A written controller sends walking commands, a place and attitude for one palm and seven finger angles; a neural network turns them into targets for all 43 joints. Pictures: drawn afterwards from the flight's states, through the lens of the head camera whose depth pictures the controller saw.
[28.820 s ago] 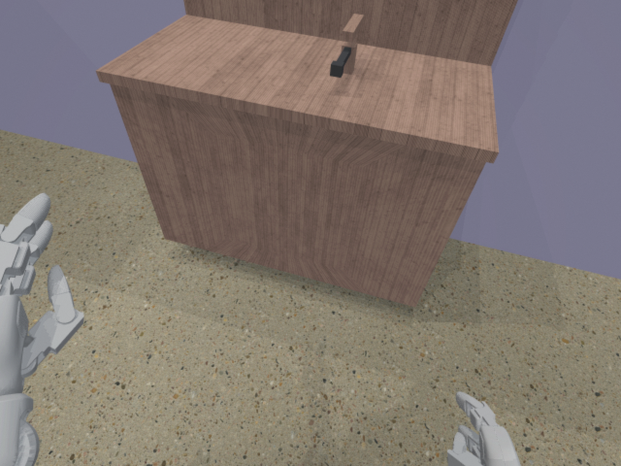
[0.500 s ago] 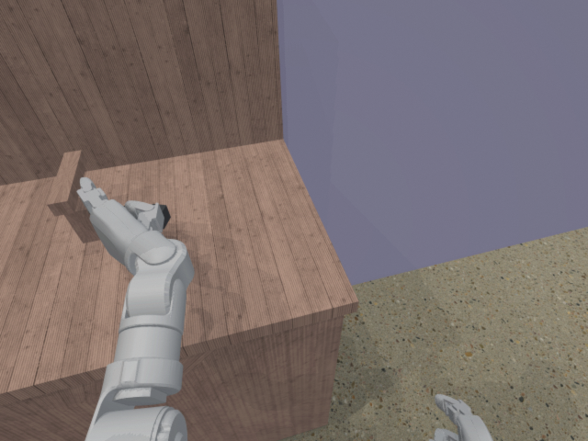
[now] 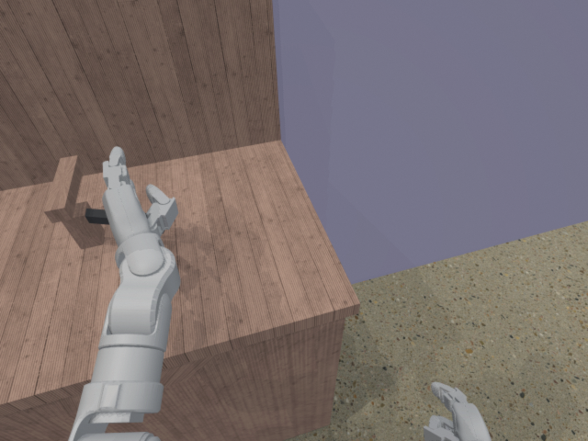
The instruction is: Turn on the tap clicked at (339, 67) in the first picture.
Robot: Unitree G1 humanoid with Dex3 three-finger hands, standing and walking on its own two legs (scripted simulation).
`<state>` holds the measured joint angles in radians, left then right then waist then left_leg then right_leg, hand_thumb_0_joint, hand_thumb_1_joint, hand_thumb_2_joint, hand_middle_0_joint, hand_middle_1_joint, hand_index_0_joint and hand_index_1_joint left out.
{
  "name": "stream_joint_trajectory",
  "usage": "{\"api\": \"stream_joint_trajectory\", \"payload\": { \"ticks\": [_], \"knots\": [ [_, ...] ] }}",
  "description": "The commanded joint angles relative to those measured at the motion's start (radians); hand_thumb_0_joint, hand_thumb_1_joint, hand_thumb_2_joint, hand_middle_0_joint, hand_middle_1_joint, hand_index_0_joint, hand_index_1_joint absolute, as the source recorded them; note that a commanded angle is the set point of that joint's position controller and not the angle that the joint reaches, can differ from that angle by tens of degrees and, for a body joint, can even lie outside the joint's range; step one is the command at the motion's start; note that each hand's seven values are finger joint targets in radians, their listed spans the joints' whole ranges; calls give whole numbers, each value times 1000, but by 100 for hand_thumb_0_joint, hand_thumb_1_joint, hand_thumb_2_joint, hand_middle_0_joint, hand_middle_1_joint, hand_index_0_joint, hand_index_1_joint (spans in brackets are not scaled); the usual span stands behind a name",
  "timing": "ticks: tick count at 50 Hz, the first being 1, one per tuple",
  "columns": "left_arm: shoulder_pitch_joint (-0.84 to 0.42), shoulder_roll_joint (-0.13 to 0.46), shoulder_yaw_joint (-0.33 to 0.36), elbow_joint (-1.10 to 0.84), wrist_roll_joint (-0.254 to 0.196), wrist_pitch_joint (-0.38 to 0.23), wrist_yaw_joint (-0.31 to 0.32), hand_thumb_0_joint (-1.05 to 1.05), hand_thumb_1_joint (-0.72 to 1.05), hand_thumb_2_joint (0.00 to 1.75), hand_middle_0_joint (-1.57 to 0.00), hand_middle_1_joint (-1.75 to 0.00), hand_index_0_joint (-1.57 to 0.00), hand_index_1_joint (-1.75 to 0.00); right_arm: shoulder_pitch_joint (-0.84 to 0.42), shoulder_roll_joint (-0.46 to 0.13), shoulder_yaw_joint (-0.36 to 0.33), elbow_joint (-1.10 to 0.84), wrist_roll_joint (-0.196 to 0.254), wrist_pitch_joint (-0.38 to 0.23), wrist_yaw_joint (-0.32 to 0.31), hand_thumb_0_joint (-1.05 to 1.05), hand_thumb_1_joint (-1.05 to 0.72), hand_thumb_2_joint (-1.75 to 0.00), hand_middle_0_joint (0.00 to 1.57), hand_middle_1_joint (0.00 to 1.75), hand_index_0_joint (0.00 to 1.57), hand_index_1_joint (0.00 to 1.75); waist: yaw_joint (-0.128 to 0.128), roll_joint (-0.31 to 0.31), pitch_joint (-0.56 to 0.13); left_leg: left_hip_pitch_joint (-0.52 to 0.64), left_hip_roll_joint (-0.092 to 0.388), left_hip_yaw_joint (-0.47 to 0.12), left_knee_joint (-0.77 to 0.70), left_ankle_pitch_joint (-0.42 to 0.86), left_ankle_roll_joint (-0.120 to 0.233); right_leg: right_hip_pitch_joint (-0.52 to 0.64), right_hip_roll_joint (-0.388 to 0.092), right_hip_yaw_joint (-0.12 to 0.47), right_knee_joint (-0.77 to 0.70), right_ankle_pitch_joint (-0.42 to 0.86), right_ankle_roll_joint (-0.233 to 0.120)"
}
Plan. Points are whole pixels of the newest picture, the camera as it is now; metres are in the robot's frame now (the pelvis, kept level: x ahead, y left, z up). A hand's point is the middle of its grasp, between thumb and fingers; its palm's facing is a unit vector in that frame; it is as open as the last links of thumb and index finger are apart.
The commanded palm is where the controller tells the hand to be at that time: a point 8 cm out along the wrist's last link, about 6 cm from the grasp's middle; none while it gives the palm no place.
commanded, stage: draw the hand back beside the body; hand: left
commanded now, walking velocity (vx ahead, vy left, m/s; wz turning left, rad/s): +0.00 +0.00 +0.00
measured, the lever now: (156, 221) +0.42 +0.26 +0.07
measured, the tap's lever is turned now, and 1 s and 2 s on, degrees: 66 66 66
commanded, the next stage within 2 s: step back with the hand held close in 1.34 s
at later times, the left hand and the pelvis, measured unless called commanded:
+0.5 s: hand (131, 270) +0.26 +0.21 +0.16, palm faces +0.27 -0.94 -0.22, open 7.6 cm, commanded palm +0.22 +0.27 +0.16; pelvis -0.02 +0.01 +0.01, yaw -1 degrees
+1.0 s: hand (69, 320) +0.20 +0.25 +0.15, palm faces +0.36 -0.88 -0.30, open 7.4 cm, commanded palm +0.15 +0.30 +0.17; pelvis -0.02 +0.02 +0.01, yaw -1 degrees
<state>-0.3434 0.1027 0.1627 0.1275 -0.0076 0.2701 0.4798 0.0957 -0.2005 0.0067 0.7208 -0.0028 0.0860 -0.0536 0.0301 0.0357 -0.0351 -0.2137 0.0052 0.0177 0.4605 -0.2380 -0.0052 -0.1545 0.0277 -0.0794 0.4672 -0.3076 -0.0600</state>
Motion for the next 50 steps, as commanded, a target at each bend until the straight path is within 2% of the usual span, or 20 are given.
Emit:
{"api": "stream_joint_trajectory", "payload": {
  "ticks": [1, 3, 4, 6, 7, 9, 11, 14, 18, 20, 22, 24, 28, 29, 31, 35, 38, 40, 46, 50],
  "knots": [
    [-32, 231, 107, -278, -100, -26, -203, 0, 90, 90, -16, -17, -16, -17, -130, -121, -24, -209, 38, 1, -45, 0, -90, -90, 20, 30, 20, 30, 48, -143, -277, 132, 1, 2, -26, 413, 39, 205, -38, 65, -34, 712, 54],
    [14, 216, 140, -322, -150, 23, -196, 0, 90, 90, -16, -18, -16, -18, -173, -110, -9, -230, 53, -1, -51, 0, -90, -90, 20, 30, 20, 30, 63, -166, -196, 108, -2, 7, -44, 360, 36, 185, -38, 64, -70, 649, 61],
    [168, 415, 168, -243, -85, -74, -258, 0, 90, 90, -16, -18, -16, -18, -87, -133, -20, -202, 13, -4, -28, 0, -90, -90, 20, 30, 20, 30, 22, -147, -104, 108, 19, 6, -53, 302, 43, 125, -60, 82, -88, 632, 72],
    [182, 424, 181, -288, -96, -169, -304, 0, 90, 90, -16, -19, -16, -19, -101, -126, -22, -230, 22, -21, -14, 0, -90, -90, 20, 30, 20, 30, 33, -118, -98, 89, 12, 10, -66, 282, 51, 140, -56, 95, -102, 582, 67],
    [125, 425, 161, -381, -90, -211, -316, 0, 90, 90, -16, -19, -16, -19, -105, -124, -25, -242, 22, -36, -12, 0, -90, -90, 20, 30, 20, 30, 26, -52, -127, 129, 10, 12, -69, 291, 51, 145, -53, 98, -111, 556, 58],
    [37, 435, 126, -525, -79, -278, -328, 0, 90, 90, -17, -20, -17, -20, -107, -125, -26, -243, 22, -76, -9, 0, -90, -90, 20, 30, 20, 30, 11, 146, -115, 204, 7, 15, -71, 295, 45, 94, -42, 100, -150, 445, 38],
    [-3, 418, 89, -555, -67, -322, -320, 0, 90, 90, -17, -20, -17, -20, -99, -131, -23, -238, 16, -122, -6, 0, -90, -90, 20, 30, 20, 30, -3, 193, -110, 249, 7, 2, -77, 271, 41, 50, -29, 91, -172, 358, 28],
    [-39, 351, 7, -543, -61, -362, -318, 0, 90, 90, -17, -21, -17, -21, -93, -139, -25, -225, 16, -167, -11, 0, -90, -90, 20, 30, 20, 30, -24, 97, -91, 288, 10, -16, -96, 227, 42, 19, -16, 80, -195, 285, 29],
    [108, 300, -19, -383, -67, -382, -326, 0, 90, 90, -18, -22, -18, -22, -83, -152, -34, -207, 15, -173, -18, 0, -90, -90, 20, 30, 20, 30, -17, -113, -36, 251, 10, -20, -126, 133, 56, 11, -14, 75, -217, 186, 41],
    [209, 302, 3, -328, -72, -387, -338, 0, 90, 90, -18, -23, -18, -23, -85, -152, -34, -209, 19, -159, -16, 0, -90, -90, 20, 30, 20, 30, -6, -127, -12, 226, 11, -15, -143, 103, 56, 19, -20, 75, -229, 148, 42],
    [244, 338, 50, -349, -75, -399, -349, 0, 90, 90, -18, -24, -18, -24, -94, -147, -32, -213, 17, -146, -13, 0, -90, -90, 20, 30, 20, 30, 9, -97, -23, 207, 7, -15, -148, 107, 53, 49, -21, 78, -233, 153, 38],
    [292, 402, 127, -371, -75, -407, -352, 0, 90, 90, -18, -24, -18, -24, -97, -143, -31, -215, 14, -135, -10, 0, -90, -90, 20, 30, 20, 30, 26, -19, -42, 197, 5, -17, -156, 119, 46, 83, -23, 81, -236, 164, 32],
    [301, 434, 174, -508, -74, -428, -355, 0, 90, 90, -19, -26, -19, -26, -104, -123, -22, -239, 8, -133, -6, 0, -90, -90, 20, 30, 20, 30, 31, 72, -79, 199, 8, -15, -139, 164, 39, 120, -27, 85, -227, 224, 23],
    [302, 453, 189, -533, -73, -429, -354, 0, 90, 90, -19, -26, -19, -26, -108, -123, -22, -238, 5, -135, -7, 0, -90, -90, 20, 30, 20, 30, 30, 105, -55, 201, 9, -20, -143, 154, 35, 106, -27, 84, -237, 210, 21],
    [327, 425, 169, -574, -70, -435, -351, 0, 90, 90, -19, -26, -19, -26, -101, -121, -20, -247, 3, -149, -6, 0, -90, -90, 20, 30, 20, 30, 26, 94, -68, 211, 13, -22, -136, 165, 35, 101, -25, 78, -231, 221, 19],
    [384, 370, 122, -549, -72, -431, -354, 0, 90, 90, -19, -28, -19, -28, -98, -130, -25, -241, 4, -166, -7, 0, -90, -90, 20, 30, 20, 30, 10, 11, -8, 214, 22, -24, -141, 132, 39, 54, -21, 75, -246, 176, 25],
    [440, 346, 105, -544, -74, -433, -358, 0, 90, 90, -19, -29, -19, -29, -92, -139, -34, -234, 4, -174, -5, 0, -90, -90, 20, 30, 20, 30, 11, -46, -6, 215, 20, -24, -134, 142, 46, 53, -22, 74, -240, 188, 28],
    [457, 336, 94, -566, -70, -436, -359, 0, 90, 90, -20, -29, -20, -29, -92, -143, -34, -232, 8, -175, -3, 0, -90, -90, 20, 30, 20, 30, 11, -6, -2, 216, 20, -28, -138, 139, 43, 50, -22, 72, -235, 179, 26],
    [530, 406, 173, -683, -62, -457, -345, 0, 90, 90, -20, -30, -20, -30, -89, -139, -37, -233, 0, -189, -3, 0, -90, -90, 20, 30, 20, 30, 29, 41, -50, 215, 17, -46, -132, 168, 37, 87, -24, 68, -214, 206, 19],
    [625, 402, 196, -732, -64, -456, -344, 0, 90, 90, -20, -30, -20, -30, -80, -130, -33, -236, -2, -195, 3, 0, -90, -90, 20, 30, 20, 30, 31, 89, -24, 189, 20, -47, -124, 188, 28, 91, -26, 64, -204, 226, 14]
  ]
}}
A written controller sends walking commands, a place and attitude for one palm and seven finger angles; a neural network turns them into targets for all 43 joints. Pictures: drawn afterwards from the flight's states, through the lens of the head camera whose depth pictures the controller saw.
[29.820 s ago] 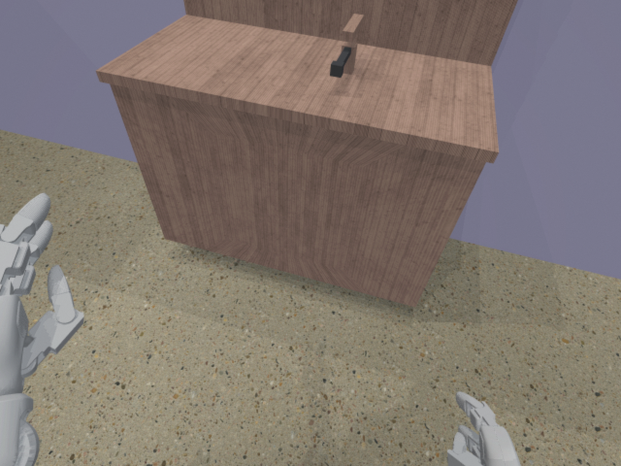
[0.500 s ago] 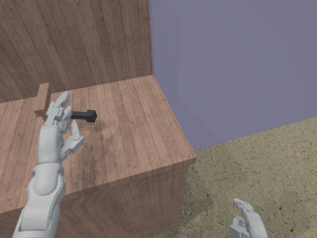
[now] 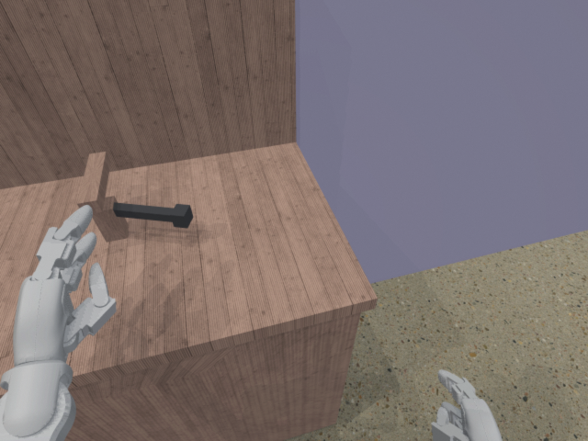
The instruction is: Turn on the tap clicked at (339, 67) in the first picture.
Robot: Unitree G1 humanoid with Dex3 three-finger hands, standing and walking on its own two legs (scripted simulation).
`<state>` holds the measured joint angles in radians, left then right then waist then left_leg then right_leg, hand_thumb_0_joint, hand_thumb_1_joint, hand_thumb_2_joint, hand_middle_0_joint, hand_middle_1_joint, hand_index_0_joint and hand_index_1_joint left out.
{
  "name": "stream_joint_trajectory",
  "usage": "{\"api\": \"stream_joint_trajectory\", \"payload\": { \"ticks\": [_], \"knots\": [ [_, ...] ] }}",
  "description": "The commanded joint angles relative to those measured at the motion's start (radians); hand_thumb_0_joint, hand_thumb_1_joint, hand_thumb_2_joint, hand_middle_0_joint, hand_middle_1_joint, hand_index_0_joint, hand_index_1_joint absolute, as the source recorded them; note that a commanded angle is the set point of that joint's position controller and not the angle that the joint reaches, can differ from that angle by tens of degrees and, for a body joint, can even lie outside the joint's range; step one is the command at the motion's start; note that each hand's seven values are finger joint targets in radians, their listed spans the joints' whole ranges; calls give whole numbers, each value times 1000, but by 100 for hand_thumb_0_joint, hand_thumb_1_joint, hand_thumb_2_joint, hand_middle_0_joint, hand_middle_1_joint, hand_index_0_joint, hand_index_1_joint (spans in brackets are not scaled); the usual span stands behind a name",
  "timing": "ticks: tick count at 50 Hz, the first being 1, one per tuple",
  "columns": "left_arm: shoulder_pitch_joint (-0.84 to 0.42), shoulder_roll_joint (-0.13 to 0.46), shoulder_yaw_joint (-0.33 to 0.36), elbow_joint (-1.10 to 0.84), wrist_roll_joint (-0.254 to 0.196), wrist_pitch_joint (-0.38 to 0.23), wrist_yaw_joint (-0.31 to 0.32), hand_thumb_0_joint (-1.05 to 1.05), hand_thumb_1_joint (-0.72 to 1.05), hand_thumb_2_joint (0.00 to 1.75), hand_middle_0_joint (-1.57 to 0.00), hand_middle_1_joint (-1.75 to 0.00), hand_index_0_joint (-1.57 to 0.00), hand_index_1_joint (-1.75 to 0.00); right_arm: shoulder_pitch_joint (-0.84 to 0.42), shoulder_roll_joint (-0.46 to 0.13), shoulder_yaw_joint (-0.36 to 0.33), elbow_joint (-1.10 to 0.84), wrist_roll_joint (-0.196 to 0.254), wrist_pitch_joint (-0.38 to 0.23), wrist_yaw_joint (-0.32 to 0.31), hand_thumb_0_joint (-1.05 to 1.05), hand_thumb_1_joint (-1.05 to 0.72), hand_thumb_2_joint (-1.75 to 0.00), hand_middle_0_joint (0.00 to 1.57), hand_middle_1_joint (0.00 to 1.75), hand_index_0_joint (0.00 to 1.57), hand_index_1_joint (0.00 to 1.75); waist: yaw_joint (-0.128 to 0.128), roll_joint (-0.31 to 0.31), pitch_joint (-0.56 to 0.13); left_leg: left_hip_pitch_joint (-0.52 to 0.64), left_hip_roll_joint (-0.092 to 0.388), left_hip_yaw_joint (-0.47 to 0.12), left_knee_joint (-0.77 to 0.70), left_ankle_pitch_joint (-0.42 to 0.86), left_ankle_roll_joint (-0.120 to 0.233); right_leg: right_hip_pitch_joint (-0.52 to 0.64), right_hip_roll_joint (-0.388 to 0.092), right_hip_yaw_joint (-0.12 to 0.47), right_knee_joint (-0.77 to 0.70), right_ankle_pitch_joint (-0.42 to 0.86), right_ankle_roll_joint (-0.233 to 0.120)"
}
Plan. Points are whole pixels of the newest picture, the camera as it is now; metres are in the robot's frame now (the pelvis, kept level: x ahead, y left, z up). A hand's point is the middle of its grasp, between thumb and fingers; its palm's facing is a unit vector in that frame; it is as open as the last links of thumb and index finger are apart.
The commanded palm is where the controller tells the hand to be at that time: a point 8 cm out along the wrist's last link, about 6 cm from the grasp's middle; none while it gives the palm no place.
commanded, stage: draw the hand back beside the body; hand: left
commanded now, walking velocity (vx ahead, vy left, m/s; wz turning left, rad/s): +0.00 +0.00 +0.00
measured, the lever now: (182, 216) +0.43 +0.25 +0.07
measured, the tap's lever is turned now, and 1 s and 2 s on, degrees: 66 66 66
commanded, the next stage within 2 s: step back with the hand held close in 0.34 s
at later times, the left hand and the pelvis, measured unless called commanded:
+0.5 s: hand (100, 300) +0.21 +0.23 +0.16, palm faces +0.40 -0.85 -0.34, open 7.4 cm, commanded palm +0.16 +0.28 +0.17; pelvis +0.01 +0.00 +0.00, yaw +1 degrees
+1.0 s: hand (54, 348) +0.15 +0.25 +0.16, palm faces +0.38 -0.81 -0.44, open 7.4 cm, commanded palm +0.10 +0.29 +0.17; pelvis -0.05 +0.01 -0.01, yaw +0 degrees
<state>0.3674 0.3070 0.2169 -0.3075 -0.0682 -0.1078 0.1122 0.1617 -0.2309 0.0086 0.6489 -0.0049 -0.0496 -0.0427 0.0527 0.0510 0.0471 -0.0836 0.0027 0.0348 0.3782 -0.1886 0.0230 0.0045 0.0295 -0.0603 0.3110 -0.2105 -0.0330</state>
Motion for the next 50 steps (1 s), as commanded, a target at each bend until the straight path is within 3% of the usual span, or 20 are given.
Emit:
{"api": "stream_joint_trajectory", "payload": {
  "ticks": [1, 3, 7, 10, 13, 16, 22, 23, 24, 26, 27, 28, 31, 34, 37, 39, 40, 44, 47, 50],
  "knots": [
    [-55, 208, 156, -297, -5, -76, 24, 0, 90, 90, -20, -30, -20, -30, -143, -102, -37, -165, -1, -61, -8, 0, -90, -90, 20, 30, 20, 30, 13, 61, -105, 55, 23, -62, -35, 150, 1, -69, -27, 45, -46, 144, -13],
    [-16, 191, 152, -292, -9, -71, 19, 0, 90, 90, -20, -30, -20, -30, -140, -102, -38, -166, 1, -59, -3, 0, -90, -90, 20, 30, 20, 30, 10, 31, -82, 42, 27, -63, -32, 152, 0, -79, -25, 42, -44, 144, -13],
    [-66, 163, 124, -234, -13, -61, 12, 0, 90, 90, -20, -30, -20, -30, -141, -108, -41, -162, 5, -55, -8, 0, -90, -90, 20, 30, 20, 30, -5, -48, -39, 32, 31, -62, -33, 110, 8, -124, -25, 39, -49, 106, -3],
    [-111, 160, 111, -240, -7, -64, 13, 0, 90, 90, -20, -30, -20, -30, -141, -108, -41, -161, 7, -56, -14, 0, -90, -90, 20, 30, 20, 30, -9, 4, -56, 51, 25, -60, -30, 95, 11, -130, -28, 46, -48, 90, -4],
    [-101, 180, 126, -261, -5, -68, 19, 0, 90, 90, -20, -30, -20, -30, -143, -106, -41, -164, 3, -63, -16, 0, -90, -90, 20, 30, 20, 30, 4, -5, -111, 70, 21, -63, -22, 128, 13, -98, -31, 45, -39, 122, -5],
    [-94, 190, 129, -301, -3, -72, 24, 0, 90, 90, -20, -30, -20, -30, -144, -102, -35, -164, 1, -67, -14, 0, -90, -90, 20, 30, 20, 30, 8, 38, -126, 71, 19, -69, -24, 138, 7, -82, -31, 45, -35, 130, -9],
    [-55, 190, 144, -270, -9, -65, 21, 0, 90, 90, -20, -30, -20, -30, -142, -100, -36, -159, 2, -63, -12, 0, -90, -90, 20, 30, 20, 30, 7, 16, -79, 45, 21, -58, -17, 154, 6, -91, -32, 41, -36, 158, -7],
    [-106, 212, 156, -329, -9, -72, 22, 0, 90, 90, -20, -30, -20, -30, -143, -101, -34, -167, 2, -67, -9, 0, -90, -90, 20, 30, 20, 30, 7, 35, -100, 47, 19, -63, -18, 153, 5, -80, -34, 44, -32, 158, -9],
    [-300, 366, 309, -408, -18, -115, 30, 0, 90, 90, -20, -30, -20, -30, -156, -92, -15, -226, 15, -54, -16, 0, -90, -90, 20, 30, 20, 30, -8, 68, 8, -37, 50, -98, 21, 99, 16, -176, -92, 131, -48, 225, -3],
    [-75, 242, 225, -251, -11, -111, 9, 0, 90, 90, -20, -30, -20, -30, -135, -87, -24, -175, 3, -37, -23, 0, -90, -90, 20, 30, 20, 30, -15, -54, -51, -23, 61, -106, 74, 186, 23, -194, -136, 130, -23, 357, 5],
    [-17, 200, 193, -214, -10, -96, -1, 0, 90, 90, -20, -30, -20, -30, -116, -96, -33, -193, 6, -26, -19, 0, -90, -90, 20, 30, 20, 30, -18, -83, -85, -10, 68, -100, 92, 231, 20, -191, -144, 126, -5, 383, 11],
    [15, 177, 172, -215, -10, -90, -8, 0, 90, 90, -20, -30, -20, -30, -112, -100, -39, -204, 8, -17, -18, 0, -90, -90, 20, 30, 20, 30, -19, -72, -121, 0, 78, -92, 104, 266, 21, -188, -149, 124, 14, 402, 15],
    [89, 159, 153, -244, -10, -86, -13, 0, 90, 90, -20, -30, -20, -30, -100, -109, -47, -227, 12, 4, -18, 0, -90, -90, 20, 30, 20, 30, -19, -16, -197, 6, 101, -93, 96, 342, 21, -185, -139, 104, 58, 365, 22],
    [96, 224, 201, -337, -7, -85, -1, 0, 90, 90, -20, -30, -20, -30, -113, -112, -48, -247, 12, 16, -27, 0, -90, -90, 20, 30, 20, 30, -16, -19, -233, -11, 110, -105, 85, 372, 21, -185, -131, 98, 89, 339, 23],
    [77, 260, 233, -399, -6, -91, 12, 0, 90, 90, -20, -30, -20, -30, -116, -108, -51, -264, 13, 16, -38, 0, -90, -90, 20, 30, 20, 30, -15, -29, -218, -63, 115, -122, 82, 295, 21, -217, -131, 107, 97, 269, 21],
    [56, 307, 271, -447, -3, -96, 27, 0, 90, 90, -20, -30, -20, -30, -120, -112, -54, -260, 11, 13, -45, 0, -90, -90, 20, 30, 20, 30, -16, 18, -217, -96, 117, -138, 69, 232, 21, -221, -131, 118, 106, 225, 13],
    [64, 273, 247, -446, -2, -99, 29, 0, 90, 90, -20, -30, -20, -30, -115, -104, -52, -258, 11, 11, -48, 0, -90, -90, 20, 30, 20, 30, -19, 30, -213, -112, 120, -140, 65, 200, 22, -221, -124, 112, 112, 205, 14],
    [83, 256, 240, -418, -2, -98, 40, 0, 90, 90, -20, -30, -20, -30, -107, -117, -56, -253, 10, -7, -50, 0, -90, -90, 20, 30, 20, 30, -27, 66, -171, -180, 122, -169, 20, -15, 21, -260, -105, 118, 113, 59, 13],
    [104, 216, 211, -373, -1, -97, 40, 0, 90, 90, -20, -30, -20, -30, -88, -113, -56, -251, 15, -16, -49, 0, -90, -90, 20, 30, 20, 30, -36, -3, -138, -227, 109, -168, 33, -197, 23, -308, -116, 138, 71, -68, 10],
    [103, 209, 192, -354, 0, -97, 46, 0, 90, 90, -20, -30, -20, -30, -73, -108, -54, -235, 18, -20, -48, 0, -90, -90, 20, 30, 20, 30, -46, -79, -127, -175, 82, -144, 150, -223, 10, -429, -178, 182, -3, -195, -22]
  ]
}}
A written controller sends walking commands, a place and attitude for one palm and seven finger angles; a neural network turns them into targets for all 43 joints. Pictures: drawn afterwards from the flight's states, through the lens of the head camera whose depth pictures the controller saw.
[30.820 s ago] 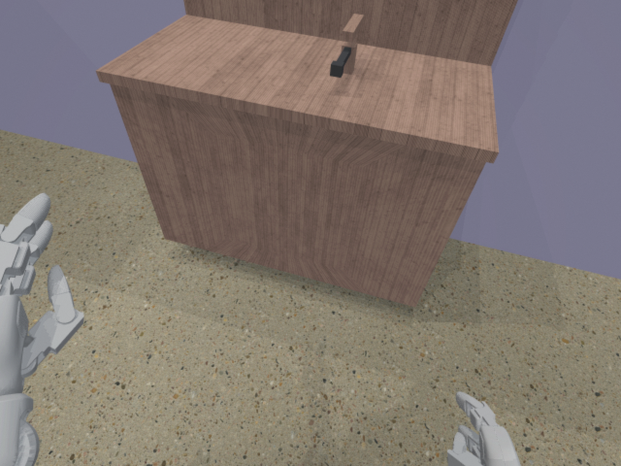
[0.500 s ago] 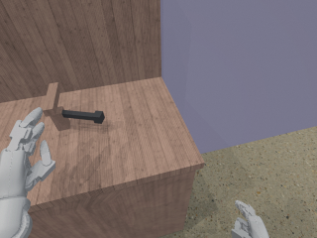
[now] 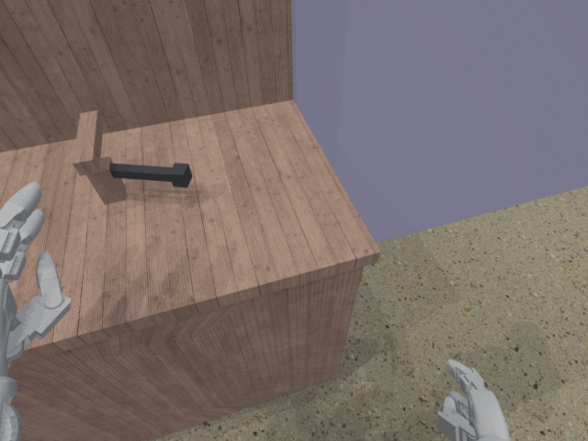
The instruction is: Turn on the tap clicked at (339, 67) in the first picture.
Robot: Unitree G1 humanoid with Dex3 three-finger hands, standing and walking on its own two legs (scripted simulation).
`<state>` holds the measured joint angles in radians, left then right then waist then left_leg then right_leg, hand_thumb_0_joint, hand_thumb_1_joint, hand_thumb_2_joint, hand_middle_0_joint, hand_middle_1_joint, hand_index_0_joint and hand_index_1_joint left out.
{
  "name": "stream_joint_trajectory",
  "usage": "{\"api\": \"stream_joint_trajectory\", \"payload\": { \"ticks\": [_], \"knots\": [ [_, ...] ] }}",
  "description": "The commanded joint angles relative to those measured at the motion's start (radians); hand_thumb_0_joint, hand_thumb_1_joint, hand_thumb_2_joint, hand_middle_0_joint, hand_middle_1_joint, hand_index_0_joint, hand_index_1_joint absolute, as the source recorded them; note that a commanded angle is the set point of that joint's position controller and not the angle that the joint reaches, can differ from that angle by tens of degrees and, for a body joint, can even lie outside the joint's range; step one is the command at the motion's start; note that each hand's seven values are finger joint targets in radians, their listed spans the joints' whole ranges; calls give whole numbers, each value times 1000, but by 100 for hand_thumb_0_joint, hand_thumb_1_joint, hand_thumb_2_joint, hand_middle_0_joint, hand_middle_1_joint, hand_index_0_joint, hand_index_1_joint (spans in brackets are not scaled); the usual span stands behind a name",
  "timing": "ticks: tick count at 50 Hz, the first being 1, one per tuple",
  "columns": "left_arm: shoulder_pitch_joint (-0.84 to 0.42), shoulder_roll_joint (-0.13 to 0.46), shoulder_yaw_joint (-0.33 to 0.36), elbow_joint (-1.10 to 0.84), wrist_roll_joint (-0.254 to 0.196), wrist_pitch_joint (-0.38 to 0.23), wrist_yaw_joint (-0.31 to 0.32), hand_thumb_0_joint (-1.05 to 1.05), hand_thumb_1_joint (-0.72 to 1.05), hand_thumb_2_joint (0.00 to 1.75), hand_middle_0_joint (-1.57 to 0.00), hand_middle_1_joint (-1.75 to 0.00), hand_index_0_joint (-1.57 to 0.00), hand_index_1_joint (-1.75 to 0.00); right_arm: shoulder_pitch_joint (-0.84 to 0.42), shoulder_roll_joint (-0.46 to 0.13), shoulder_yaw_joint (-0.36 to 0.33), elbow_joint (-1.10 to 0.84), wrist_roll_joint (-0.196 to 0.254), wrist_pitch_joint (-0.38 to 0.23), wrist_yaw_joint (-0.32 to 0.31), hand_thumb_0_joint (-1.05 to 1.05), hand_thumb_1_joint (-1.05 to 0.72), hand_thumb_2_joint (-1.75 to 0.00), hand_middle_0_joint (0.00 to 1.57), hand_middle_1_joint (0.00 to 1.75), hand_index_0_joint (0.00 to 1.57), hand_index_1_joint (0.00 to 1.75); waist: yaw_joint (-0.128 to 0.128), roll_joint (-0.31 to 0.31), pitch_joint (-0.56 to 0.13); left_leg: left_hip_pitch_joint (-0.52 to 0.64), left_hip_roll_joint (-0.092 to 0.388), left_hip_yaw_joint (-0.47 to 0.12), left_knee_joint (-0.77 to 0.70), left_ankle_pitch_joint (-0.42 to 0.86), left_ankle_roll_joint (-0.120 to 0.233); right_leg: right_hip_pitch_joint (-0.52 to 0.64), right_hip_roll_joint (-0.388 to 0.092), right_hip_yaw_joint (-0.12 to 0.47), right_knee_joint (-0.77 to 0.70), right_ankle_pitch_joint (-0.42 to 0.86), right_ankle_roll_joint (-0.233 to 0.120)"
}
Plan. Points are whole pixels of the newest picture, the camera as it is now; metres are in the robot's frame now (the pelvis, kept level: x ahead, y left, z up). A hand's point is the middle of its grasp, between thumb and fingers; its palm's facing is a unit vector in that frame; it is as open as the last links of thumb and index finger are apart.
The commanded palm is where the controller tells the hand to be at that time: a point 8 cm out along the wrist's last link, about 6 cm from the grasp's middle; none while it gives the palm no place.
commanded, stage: step back with the hand held close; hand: left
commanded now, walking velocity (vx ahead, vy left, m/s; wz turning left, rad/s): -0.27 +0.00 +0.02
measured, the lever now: (180, 175) +0.49 +0.23 +0.08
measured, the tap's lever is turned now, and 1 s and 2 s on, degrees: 66 66 66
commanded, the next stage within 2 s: stop stepping back and stand still in 0.88 s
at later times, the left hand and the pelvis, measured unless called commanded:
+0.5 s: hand (48, 362) +0.15 +0.24 +0.16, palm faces +0.36 -0.85 -0.39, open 7.4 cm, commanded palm +0.10 +0.28 +0.18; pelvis -0.06 +0.01 +0.00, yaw -2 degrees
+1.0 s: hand out of the picture +0.01 +0.21 +0.18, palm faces +0.37 -0.84 -0.38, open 7.4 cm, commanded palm -0.03 +0.26 +0.18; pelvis -0.19 -0.02 +0.01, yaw -1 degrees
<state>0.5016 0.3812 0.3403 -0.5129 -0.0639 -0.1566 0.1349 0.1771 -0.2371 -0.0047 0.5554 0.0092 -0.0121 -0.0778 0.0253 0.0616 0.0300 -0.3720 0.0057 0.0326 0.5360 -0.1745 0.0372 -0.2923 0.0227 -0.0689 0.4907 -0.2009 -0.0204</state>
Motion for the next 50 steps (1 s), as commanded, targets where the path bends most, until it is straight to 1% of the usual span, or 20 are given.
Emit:
{"api": "stream_joint_trajectory", "payload": {
  "ticks": [1, 5, 9, 10, 15, 18, 21, 23, 25, 27, 29, 31, 32, 39, 41, 42, 43, 44, 47, 50],
  "knots": [
    [-46, 141, 66, -154, -4, -50, 26, 0, 90, 90, -20, -30, -20, -30, -85, -103, -40, -139, 7, -61, -13, 0, -90, -90, 20, 30, 20, 30, -21, -113, -102, 131, 69, -131, 46, -227, -10, -180, -197, 208, -200, -230, -50],
    [-101, 170, 79, -218, 0, -55, 39, 0, 90, 90, -20, -30, -20, -30, -90, -99, -29, -136, 0, -70, -17, 0, -90, -90, 20, 30, 20, 30, -27, -92, -98, 103, 81, -168, 17, -203, -3, -188, -198, 171, -119, -169, -55],
    [-128, 209, 150, -288, 32, -73, 50, 0, 90, 90, -20, -30, -20, -30, -128, -134, -33, -154, -14, -86, -25, 0, -90, -90, 20, 30, 20, 30, -7, 258, -107, -227, 250, -433, -436, -621, 68, 130, 26, 73, 266, -174, 39],
    [-130, 194, 156, -270, 49, -76, 47, 0, 90, 90, -20, -30, -20, -30, -109, -115, -36, -140, -25, -89, -23, 0, -90, -90, 20, 30, 20, 30, -9, 266, -118, -316, 280, -461, -498, -683, 84, 205, 44, 81, 418, -175, 44],
    [-1, 128, 108, -198, 18, -62, 27, 0, 90, 90, -20, -30, -20, -30, -80, -72, -38, -112, -18, -104, 3, 0, -90, -90, 20, 30, 20, 30, 5, 93, -153, 46, 204, -285, -381, -331, 44, 5, 37, 56, 240, -272, 25],
    [-17, 102, 70, -189, 3, -60, 13, 0, 90, 90, -20, -30, -20, -30, -78, -66, -24, -84, -23, -108, 10, 0, -90, -90, 20, 30, 20, 30, 2, 122, -177, 168, 178, -217, -336, -167, -3, 10, 27, 69, -44, -203, 4],
    [-119, 128, 51, -217, 10, -81, 5, 0, 90, 90, -20, -30, -20, -30, -68, -64, -25, -53, -26, -96, 11, 0, -90, -90, 20, 30, 20, 30, -8, 17, -241, 315, 146, -129, -75, 158, -33, -19, -94, 169, -251, 103, -43],
    [-190, 185, 70, -252, 3, -100, 12, 0, 90, 90, -20, -30, -20, -30, -97, -51, -19, -57, -10, -99, 1, 0, -90, -90, 20, 30, 20, 30, -21, -155, -254, 314, 64, -28, 113, 109, -48, -53, -213, 205, -194, 488, -49],
    [-180, 196, 85, -246, 5, -97, 7, 0, 90, 90, -20, -30, -20, -30, -106, -71, -54, -82, 9, -90, -7, 0, -90, -90, 20, 30, 20, 30, -16, -328, -248, 190, 8, 11, 188, 20, -37, 55, -222, 167, -88, 821, -13],
    [-138, 202, 117, -203, 0, -94, -3, 0, 90, 90, -20, -30, -20, -30, -129, -55, -36, -117, 14, -76, -9, 0, -90, -90, 20, 30, 20, 30, -22, -214, -190, 112, 12, 10, 125, 102, -26, 104, -213, 145, 5, 905, -7],
    [-95, 202, 133, -181, -9, -82, -6, 0, 90, 90, -20, -30, -20, -30, -128, -80, -31, -112, 8, -54, -10, 0, -90, -90, 20, 30, 20, 30, -26, -4, -201, 248, 84, -50, -25, 588, 5, 27, -125, 85, 133, 753, 40],
    [-12, 164, 117, -184, -19, -67, -10, 0, 90, 90, -20, -30, -20, -30, -93, -68, -36, -110, -4, -52, 15, 0, -90, -90, 20, 30, 20, 30, 0, 202, -288, 415, 270, -260, -135, 902, 81, -139, 15, 132, 308, -236, 42],
    [-1, 158, 109, -184, -15, -54, -14, 0, 90, 90, -20, -30, -20, -30, -86, -68, -36, -100, -19, -62, 23, 0, -90, -90, 20, 30, 20, 30, 14, 175, -262, 325, 284, -273, -187, 723, 74, -95, 24, 163, 334, -343, 33],
    [1, 172, 117, -296, -13, -14, 11, 0, 90, 90, -20, -30, -20, -30, -129, -98, -53, -153, -14, -83, 7, 0, -90, -90, 20, 30, 20, 30, 10, 181, -173, -97, 203, -146, -410, -306, 12, 174, 44, 28, 170, -175, 13],
    [0, 165, 111, -268, -4, -9, 16, 0, 90, 90, -20, -30, -20, -30, -122, -100, -56, -141, -16, -80, 2, 0, -90, -90, 20, 30, 20, 30, 22, 102, -143, -176, 154, -106, -295, -407, -19, 204, 12, 23, -4, -117, -12],
    [-16, 169, 106, -266, 6, -10, 20, 0, 90, 90, -20, -30, -20, -30, -106, -91, -62, -127, -11, -79, -1, 0, -90, -90, 20, 30, 20, 30, 17, -39, -138, -72, 65, -29, -74, -419, -61, 53, -65, 74, -165, -114, -46],
    [-45, 180, 83, -284, 7, -18, 24, 0, 90, 90, -20, -30, -20, -30, -98, -69, -66, -117, -5, -82, -5, 0, -90, -90, 20, 30, 20, 30, 1, -261, -135, 65, -56, 38, 366, -354, -112, -219, -291, 330, -352, -248, -134],
    [-81, 211, 106, -297, 10, -26, 33, 0, 90, 90, -20, -30, -20, -30, -98, -70, -61, -101, -15, -94, -2, 0, -90, -90, 20, 30, 20, 30, 8, -318, -121, 18, -110, -34, 739, -380, -118, -354, -440, 508, -422, -156, -237],
    [-107, 175, 89, -205, 16, -17, 11, 0, 90, 90, -20, -30, -20, -30, -72, -29, -34, -80, -15, -92, 2, 0, -90, -90, 20, 30, 20, 30, -45, -254, -118, -100, -4, -88, 767, -237, -83, -178, -308, 263, -246, 17, -127],
    [-143, 161, 86, -90, 16, -38, 30, 0, 90, 90, -20, -30, -20, -30, -82, -51, -26, -67, -11, -76, -25, 0, -90, -90, 20, 30, 20, 30, -34, -136, -110, 0, 26, -38, 424, -261, -60, -85, -276, 254, -213, 1, -95]
  ]
}}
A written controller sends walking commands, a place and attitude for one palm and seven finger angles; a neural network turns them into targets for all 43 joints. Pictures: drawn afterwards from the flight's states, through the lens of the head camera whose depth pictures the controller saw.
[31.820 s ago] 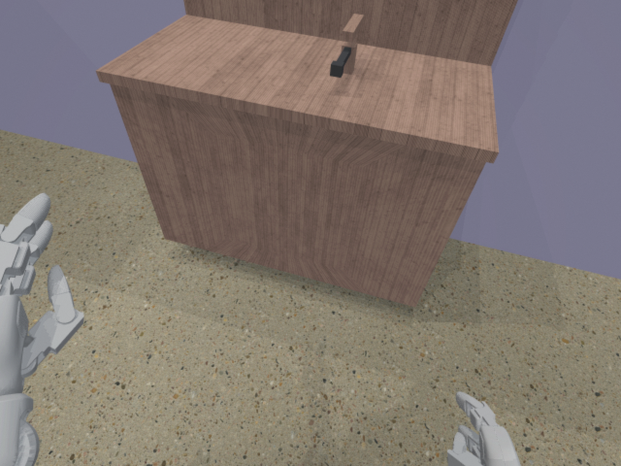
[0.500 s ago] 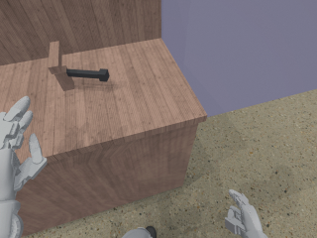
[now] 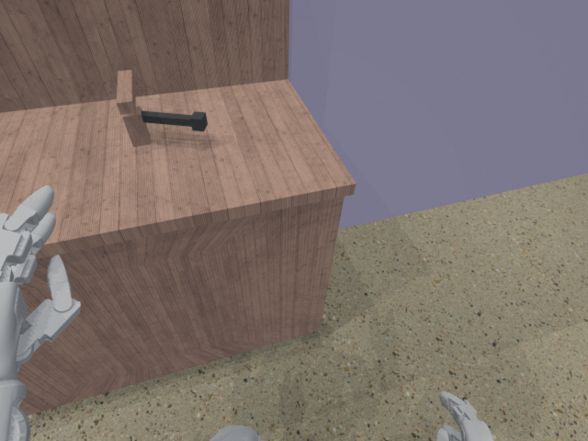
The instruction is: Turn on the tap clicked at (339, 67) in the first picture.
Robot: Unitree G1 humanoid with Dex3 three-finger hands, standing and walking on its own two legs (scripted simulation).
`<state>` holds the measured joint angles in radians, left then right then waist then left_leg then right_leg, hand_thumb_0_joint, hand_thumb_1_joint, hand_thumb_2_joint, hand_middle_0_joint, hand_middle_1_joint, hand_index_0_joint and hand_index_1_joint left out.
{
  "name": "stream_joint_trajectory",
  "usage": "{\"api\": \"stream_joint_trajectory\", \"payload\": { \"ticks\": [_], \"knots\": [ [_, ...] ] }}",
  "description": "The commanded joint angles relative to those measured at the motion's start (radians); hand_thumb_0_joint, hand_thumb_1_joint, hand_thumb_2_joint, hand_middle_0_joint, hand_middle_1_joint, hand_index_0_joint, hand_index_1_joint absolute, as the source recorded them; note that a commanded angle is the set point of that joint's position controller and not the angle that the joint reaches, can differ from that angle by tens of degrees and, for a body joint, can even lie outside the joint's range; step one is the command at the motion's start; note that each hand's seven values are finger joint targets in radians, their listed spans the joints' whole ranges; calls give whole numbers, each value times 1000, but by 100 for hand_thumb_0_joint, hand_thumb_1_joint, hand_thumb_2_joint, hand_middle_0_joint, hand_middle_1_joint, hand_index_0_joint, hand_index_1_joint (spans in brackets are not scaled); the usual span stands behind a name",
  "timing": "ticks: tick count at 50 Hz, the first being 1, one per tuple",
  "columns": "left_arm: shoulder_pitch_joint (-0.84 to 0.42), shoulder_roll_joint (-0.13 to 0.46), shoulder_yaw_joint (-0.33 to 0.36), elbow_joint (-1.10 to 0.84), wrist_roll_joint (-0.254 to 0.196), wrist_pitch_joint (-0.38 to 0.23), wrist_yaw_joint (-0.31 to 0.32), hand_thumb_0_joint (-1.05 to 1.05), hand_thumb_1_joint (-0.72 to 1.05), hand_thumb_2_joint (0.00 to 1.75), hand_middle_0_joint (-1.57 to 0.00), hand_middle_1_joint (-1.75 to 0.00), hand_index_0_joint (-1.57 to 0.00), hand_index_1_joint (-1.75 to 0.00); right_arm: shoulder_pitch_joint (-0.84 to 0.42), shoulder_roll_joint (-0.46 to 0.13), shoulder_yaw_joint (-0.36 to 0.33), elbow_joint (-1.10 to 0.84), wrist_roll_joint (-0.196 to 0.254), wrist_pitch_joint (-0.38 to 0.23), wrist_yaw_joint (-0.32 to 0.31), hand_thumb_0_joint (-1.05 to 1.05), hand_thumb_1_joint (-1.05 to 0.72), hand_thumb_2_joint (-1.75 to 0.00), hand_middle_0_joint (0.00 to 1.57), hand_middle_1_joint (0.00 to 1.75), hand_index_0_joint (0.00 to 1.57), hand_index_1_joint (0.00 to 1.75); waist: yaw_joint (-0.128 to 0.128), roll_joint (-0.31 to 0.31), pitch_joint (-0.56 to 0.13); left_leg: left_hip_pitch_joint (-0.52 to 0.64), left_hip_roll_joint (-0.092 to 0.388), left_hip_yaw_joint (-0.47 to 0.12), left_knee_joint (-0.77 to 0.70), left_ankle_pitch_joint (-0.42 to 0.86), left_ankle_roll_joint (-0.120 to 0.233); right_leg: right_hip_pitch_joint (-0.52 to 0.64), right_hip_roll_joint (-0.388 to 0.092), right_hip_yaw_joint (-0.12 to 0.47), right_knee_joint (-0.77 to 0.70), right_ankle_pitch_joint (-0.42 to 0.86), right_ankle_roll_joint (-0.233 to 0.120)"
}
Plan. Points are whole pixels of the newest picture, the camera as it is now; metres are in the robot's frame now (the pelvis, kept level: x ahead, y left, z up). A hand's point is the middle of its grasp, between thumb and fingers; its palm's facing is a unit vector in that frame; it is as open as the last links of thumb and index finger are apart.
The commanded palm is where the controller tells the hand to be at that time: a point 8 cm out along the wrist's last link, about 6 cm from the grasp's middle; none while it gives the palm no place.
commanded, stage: stop stepping back and stand still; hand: left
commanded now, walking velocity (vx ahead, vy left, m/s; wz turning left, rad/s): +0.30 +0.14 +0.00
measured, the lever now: (199, 121) +0.68 +0.26 +0.07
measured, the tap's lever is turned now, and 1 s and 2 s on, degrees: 66 66 66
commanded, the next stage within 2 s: stand and check the lever's angle in 0.74 s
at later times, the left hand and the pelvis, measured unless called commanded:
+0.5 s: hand out of the picture +0.09 +0.26 +0.15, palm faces +0.49 -0.82 -0.31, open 7.4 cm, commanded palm +0.03 +0.30 +0.18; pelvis -0.11 +0.00 -0.01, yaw +5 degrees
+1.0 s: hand (20, 431) +0.10 +0.23 +0.15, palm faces +0.42 -0.84 -0.34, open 7.4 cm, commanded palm +0.04 +0.28 +0.18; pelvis -0.10 -0.01 -0.01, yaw +4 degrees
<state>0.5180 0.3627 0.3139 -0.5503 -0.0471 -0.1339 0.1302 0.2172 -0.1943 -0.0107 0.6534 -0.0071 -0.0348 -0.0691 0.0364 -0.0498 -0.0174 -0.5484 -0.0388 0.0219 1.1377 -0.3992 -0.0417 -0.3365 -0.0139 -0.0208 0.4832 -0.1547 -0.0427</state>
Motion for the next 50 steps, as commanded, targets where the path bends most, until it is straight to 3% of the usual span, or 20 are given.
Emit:
{"api": "stream_joint_trajectory", "payload": {
  "ticks": [1, 5, 8, 10, 16, 17, 18, 19, 20, 25, 27, 29, 30, 31, 38, 39, 41, 43, 48, 50],
  "knots": [
    [-150, 153, 88, -54, 0, -58, 41, 0, 90, 90, -20, -30, -20, -30, -108, -97, -22, -174, 10, -55, -39, 0, -90, -90, 20, 30, 20, 30, -37, -17, -84, 219, 56, -8, -269, -76, 36, -16, -244, 214, -216, -144, -66],
    [-112, 164, 100, -146, 4, -54, 53, 0, 90, 90, -20, -30, -20, -30, -56, -123, -28, -196, 5, -81, -45, 0, -90, -90, 20, 30, 20, 30, -49, -61, -128, 365, 36, 38, -721, -30, 89, 95, -209, 201, -177, -292, -23],
    [-117, 183, 126, -252, -7, -77, 54, 0, 90, 90, -20, -30, -20, -30, -67, -171, -41, -235, 7, -97, -38, 0, -90, -90, 20, 30, 20, 30, -44, 327, -67, 389, 309, -304, -925, 63, 204, -58, 25, -20, 263, -253, 76],
    [-126, 191, 148, -236, -4, -76, 53, 0, 90, 90, -20, -30, -20, -30, -58, -127, -48, -190, 11, -118, -24, 0, -90, -90, 20, 30, 20, 30, -78, 373, 5, 317, 360, -381, -976, 21, 256, -223, 17, 40, 562, -286, 78],
    [-130, 130, 107, -15, -1, -40, 39, 0, 90, 90, -20, -30, -20, -30, -92, -148, -37, -150, 10, -124, -14, 0, -90, -90, 20, 30, 20, 30, -19, 117, 54, 133, 198, -101, -650, -122, 137, 201, 38, -41, -29, -221, 34],
    [-148, 121, 88, 16, 7, -30, 31, 0, 90, 90, -20, -30, -20, -30, -85, -141, -42, -143, 11, -115, -13, 0, -90, -90, 20, 30, 20, 30, -20, -55, 30, 37, 111, -14, -408, -153, 119, 284, -34, 87, -98, -259, -11],
    [-173, 151, 89, 18, 10, -22, 22, 0, 90, 90, -20, -30, -20, -30, -101, -136, -57, -159, 20, -103, -11, 0, -90, -90, 20, 30, 20, 30, -28, -309, -14, -55, 24, 24, -98, -181, 89, 255, -255, 509, -272, -456, -99],
    [-234, 135, 77, 29, 3, -28, 8, 0, 90, 90, -20, -30, -20, -30, -127, -137, -52, -158, 20, -104, -8, 0, -90, -90, 20, 30, 20, 30, -37, -228, 40, -91, 31, -63, 58, -115, 73, 181, -331, 623, -344, -454, -115],
    [-305, 148, 77, -36, 3, -51, 1, 0, 90, 90, -20, -30, -20, -30, -128, -126, -47, -154, 12, -106, -2, 0, -90, -90, 20, 30, 20, 30, -55, -138, 9, -77, 70, -88, 82, -63, 65, 150, -326, 593, -326, -507, -136],
    [-249, 199, 111, -221, 3, -72, 22, 0, 90, 90, -20, -30, -20, -30, -133, -94, -15, -156, 6, -96, -14, 0, -90, -90, 20, 30, 20, 30, -54, -83, -34, 422, 95, 25, -370, -45, 85, -220, -220, 201, -223, -583, -104],
    [-232, 205, 123, -271, -1, -71, 37, 0, 90, 90, -20, -30, -20, -30, -125, -114, -8, -155, -9, -102, -27, 0, -90, -90, 20, 30, 20, 30, -62, 114, -12, 484, 70, -4, -617, -137, 97, -271, -123, 107, -10, -630, -59],
    [-271, 207, 139, -327, 11, -80, 62, 0, 90, 90, -20, -30, -20, -30, -112, -149, -11, -180, -7, -116, -28, 0, -90, -90, 20, 30, 20, 30, -70, 575, 61, 313, 421, -633, -1086, -617, 230, -338, 78, -25, 643, -438, 27],
    [-322, 243, 170, -336, 35, -88, 59, 0, 90, 90, -20, -30, -20, -30, -126, -113, -17, -180, -12, -123, -17, 0, -90, -90, 20, 30, 20, 30, -36, 383, 48, 175, 406, -549, -1086, -457, 257, -239, 41, 71, 767, -311, 17],
    [-278, 251, 204, -235, 36, -81, 52, 0, 90, 90, -20, -30, -20, -30, -107, -116, -34, -153, -12, -126, -8, 0, -90, -90, 20, 30, 20, 30, -28, 267, -3, 199, 345, -408, -1018, -342, 224, -179, 32, 23, 772, -284, 27],
    [-82, 105, 80, 3, -1, -11, 28, 0, 90, 90, -20, -30, -20, -30, -107, -118, -19, -186, 18, -95, 0, 0, -90, -90, 20, 30, 20, 30, -26, 217, 28, 110, 214, -142, -832, -235, 117, 214, 57, -98, 1, -262, 23],
    [-71, 94, 59, 12, 6, -13, 21, 0, 90, 90, -20, -30, -20, -30, -102, -115, -21, -186, 15, -91, 0, 0, -90, -90, 20, 30, 20, 30, -28, 142, 36, 77, 154, -69, -700, -181, 97, 254, 38, -54, -106, -238, 9],
    [-135, 155, 78, -78, 2, -23, 10, 0, 90, 90, -20, -30, -20, -30, -113, -102, -28, -193, 21, -87, 8, 0, -90, -90, 20, 30, 20, 30, -30, -242, 14, -46, 50, 10, -200, -38, 53, 244, -282, 452, -301, -123, -116],
    [-268, 202, 122, -200, -3, -71, 21, 0, 90, 90, -20, -30, -20, -30, -110, -95, -20, -167, 12, -125, 11, 0, -90, -90, 20, 30, 20, 30, -47, -101, -103, 4, 88, -48, -144, -13, 40, 283, -305, 345, -190, 198, -145],
    [-166, 197, 159, -257, -12, -80, 50, 0, 90, 90, -20, -30, -20, -30, -132, -101, -23, -163, 8, -120, -12, 0, -90, -90, 20, 30, 20, 30, -41, 69, -101, 408, 69, -13, -643, 229, 56, 118, -152, 120, -32, 8, -43],
    [-146, 167, 144, -260, -14, -77, 55, 0, 90, 90, -20, -30, -20, -30, -154, -132, -34, -180, 10, -112, -17, 0, -90, -90, 20, 30, 20, 30, -23, 266, -54, 432, 213, -222, -767, 232, 105, 19, -28, 46, 56, -150, 23]
  ]
}}
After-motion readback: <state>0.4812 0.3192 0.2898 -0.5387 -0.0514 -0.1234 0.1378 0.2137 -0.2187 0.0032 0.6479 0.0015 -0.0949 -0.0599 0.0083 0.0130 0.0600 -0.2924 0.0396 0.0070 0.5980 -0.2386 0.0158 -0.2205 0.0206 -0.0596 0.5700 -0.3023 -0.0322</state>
